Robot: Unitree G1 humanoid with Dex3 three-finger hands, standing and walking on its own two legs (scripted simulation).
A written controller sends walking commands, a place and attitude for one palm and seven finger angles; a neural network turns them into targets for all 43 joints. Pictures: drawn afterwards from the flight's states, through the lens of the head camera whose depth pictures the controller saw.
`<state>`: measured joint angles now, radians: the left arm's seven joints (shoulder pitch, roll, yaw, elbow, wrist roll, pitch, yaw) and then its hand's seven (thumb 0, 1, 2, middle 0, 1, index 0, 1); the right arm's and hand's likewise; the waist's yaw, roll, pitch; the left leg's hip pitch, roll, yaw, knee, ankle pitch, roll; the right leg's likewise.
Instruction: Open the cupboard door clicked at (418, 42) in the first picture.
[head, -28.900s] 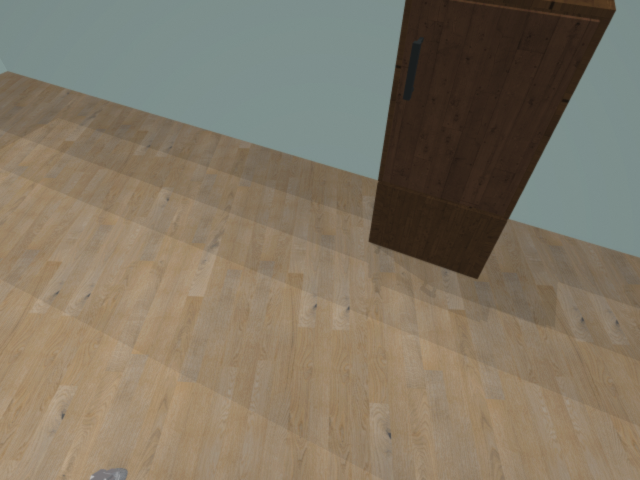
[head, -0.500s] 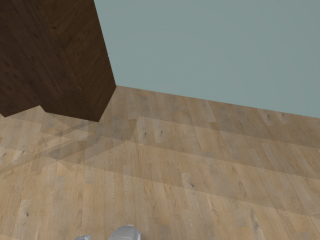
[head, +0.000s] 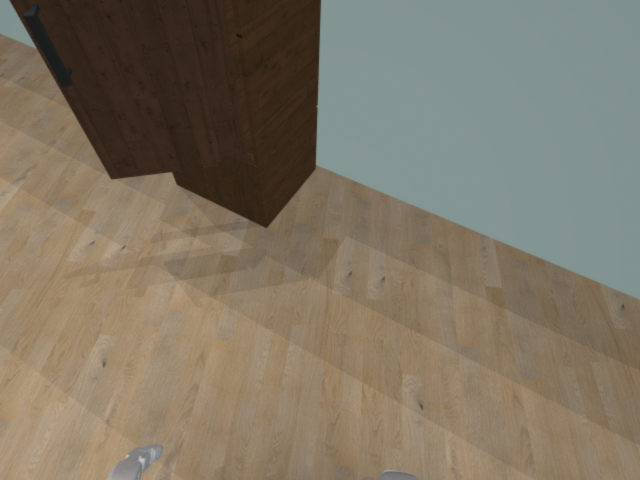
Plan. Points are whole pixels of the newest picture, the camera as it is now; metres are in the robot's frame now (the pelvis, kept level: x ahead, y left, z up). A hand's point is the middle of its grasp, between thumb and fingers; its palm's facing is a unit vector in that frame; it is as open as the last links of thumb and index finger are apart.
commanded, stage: turn to face it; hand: left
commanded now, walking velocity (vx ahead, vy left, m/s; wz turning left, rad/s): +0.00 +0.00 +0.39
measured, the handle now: (51, 46) +0.91 +0.63 +0.01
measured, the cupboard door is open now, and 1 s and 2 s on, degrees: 42 42 42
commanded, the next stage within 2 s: take the last steps up to it in 0.24 s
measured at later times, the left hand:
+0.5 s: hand out of the picture -0.03 +0.19 -0.19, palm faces +0.28 -0.94 -0.21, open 7.4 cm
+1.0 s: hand (176, 467) +0.15 +0.21 -0.16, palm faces +0.35 -0.91 -0.21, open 7.4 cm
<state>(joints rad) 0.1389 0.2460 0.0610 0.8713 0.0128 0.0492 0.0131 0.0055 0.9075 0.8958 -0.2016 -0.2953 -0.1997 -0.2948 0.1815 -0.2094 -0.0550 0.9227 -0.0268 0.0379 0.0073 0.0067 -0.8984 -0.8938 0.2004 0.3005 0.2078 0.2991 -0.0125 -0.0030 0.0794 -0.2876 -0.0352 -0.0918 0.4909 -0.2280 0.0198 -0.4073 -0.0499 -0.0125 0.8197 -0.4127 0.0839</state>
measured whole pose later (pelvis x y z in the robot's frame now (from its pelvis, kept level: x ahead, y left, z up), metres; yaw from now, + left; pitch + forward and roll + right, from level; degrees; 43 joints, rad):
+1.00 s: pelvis +0.13 +0.01 +0.00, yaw +20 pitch -1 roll +1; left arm 0.20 0.14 0.04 0.96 0.02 -0.05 0.00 0.00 0.91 0.90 -0.20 -0.30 -0.20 -0.30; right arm 0.35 -0.19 -0.06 1.11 -0.03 0.02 0.02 0.01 -0.90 -0.89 0.20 0.30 0.20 0.30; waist -0.02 0.03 0.05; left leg -0.39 -0.01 0.01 1.11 -0.34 0.01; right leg -0.26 -0.08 -0.16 0.56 -0.28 -0.03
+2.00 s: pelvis +0.39 +0.22 +0.00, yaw +19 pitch +0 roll +1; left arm 0.16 0.14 0.03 0.99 0.01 -0.03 0.04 -0.01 0.93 0.90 -0.21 -0.30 -0.20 -0.30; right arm 0.33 -0.14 -0.03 1.11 0.00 0.02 -0.02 0.01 -0.91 -0.89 0.20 0.30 0.20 0.30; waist -0.03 0.01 0.08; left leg -0.36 0.03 0.05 0.88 -0.46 -0.03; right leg -0.26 -0.02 -0.11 0.50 -0.23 -0.05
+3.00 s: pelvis +0.38 +0.21 +0.00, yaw +18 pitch -1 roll -1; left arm 0.28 0.13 -0.01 1.09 0.01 -0.02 0.05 0.01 0.92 0.90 -0.20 -0.30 -0.20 -0.30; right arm 0.30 -0.15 -0.02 1.11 -0.01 0.01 -0.01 0.01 -0.90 -0.89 0.20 0.30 0.20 0.30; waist -0.02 0.03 0.05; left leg -0.28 0.06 0.00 0.54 -0.25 -0.02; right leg -0.15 0.03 -0.05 0.46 -0.30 -0.03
